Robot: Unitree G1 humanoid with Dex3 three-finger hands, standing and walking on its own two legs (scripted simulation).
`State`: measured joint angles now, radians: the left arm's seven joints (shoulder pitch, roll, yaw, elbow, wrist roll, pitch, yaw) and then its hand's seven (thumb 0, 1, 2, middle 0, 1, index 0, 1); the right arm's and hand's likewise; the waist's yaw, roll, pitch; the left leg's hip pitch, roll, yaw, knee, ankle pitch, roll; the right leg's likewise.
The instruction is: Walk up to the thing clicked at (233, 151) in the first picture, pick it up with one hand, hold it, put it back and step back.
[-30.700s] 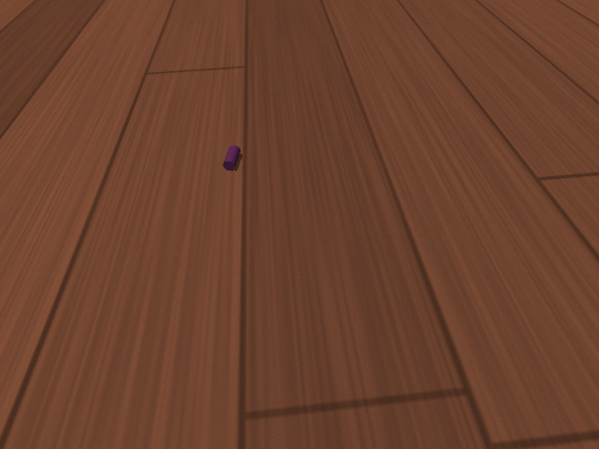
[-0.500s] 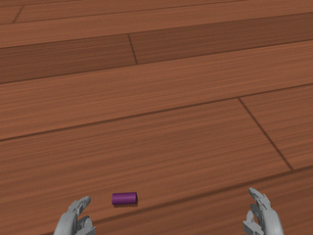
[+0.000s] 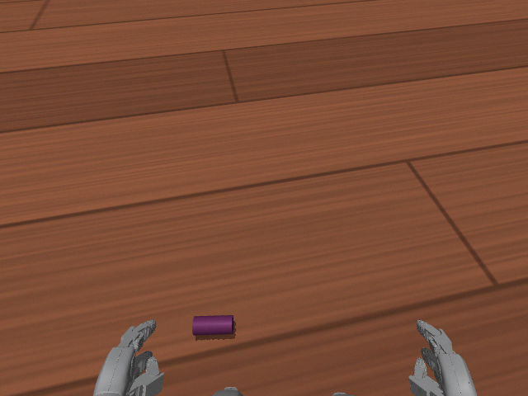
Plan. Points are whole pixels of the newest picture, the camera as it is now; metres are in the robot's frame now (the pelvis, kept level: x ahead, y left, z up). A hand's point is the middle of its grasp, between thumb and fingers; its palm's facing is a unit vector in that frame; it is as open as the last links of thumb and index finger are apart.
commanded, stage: stand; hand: left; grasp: from above
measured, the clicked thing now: (213, 325) +0.46 +0.22 -0.68
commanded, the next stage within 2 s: none
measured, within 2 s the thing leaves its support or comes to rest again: neither
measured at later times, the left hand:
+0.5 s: hand out of the picture +0.03 +0.24 -0.11, palm faces +0.04 -0.95 -0.32, open 7.4 cm
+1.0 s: hand out of the picture +0.04 +0.23 -0.10, palm faces +0.03 -0.94 -0.34, open 7.4 cm
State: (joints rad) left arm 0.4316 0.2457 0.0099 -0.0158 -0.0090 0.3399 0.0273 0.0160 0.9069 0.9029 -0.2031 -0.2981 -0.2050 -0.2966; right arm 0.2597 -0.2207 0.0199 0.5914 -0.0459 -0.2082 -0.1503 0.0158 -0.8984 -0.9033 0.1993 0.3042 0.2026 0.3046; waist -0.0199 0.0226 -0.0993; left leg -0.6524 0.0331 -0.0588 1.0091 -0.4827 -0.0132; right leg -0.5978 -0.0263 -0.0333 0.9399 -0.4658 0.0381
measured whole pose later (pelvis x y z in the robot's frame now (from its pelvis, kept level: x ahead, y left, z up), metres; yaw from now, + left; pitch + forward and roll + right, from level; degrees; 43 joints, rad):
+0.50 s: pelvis +0.00 +0.01 +0.05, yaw +0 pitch -3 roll -1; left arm 0.24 0.28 0.04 1.01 0.03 0.03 0.03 0.01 0.91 0.90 -0.20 -0.30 -0.21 -0.30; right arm 0.20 -0.28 -0.04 1.02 -0.03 0.00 -0.02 0.01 -0.90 -0.90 0.20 0.30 0.20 0.30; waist 0.03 0.00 0.06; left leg -0.23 0.00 -0.02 0.56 -0.28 0.00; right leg -0.19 -0.06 -0.02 0.53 -0.28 0.05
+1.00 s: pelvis -0.01 -0.01 +0.06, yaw +0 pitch -5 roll +0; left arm 0.17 0.30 0.04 1.13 0.03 0.00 0.02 0.01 0.91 0.90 -0.20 -0.30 -0.21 -0.30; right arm 0.17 -0.31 -0.03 1.11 -0.02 0.01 -0.01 0.01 -0.90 -0.90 0.20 0.30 0.20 0.30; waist 0.01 0.02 0.07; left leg -0.13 0.02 -0.04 0.40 -0.19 -0.03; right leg -0.10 -0.04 -0.03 0.39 -0.20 0.03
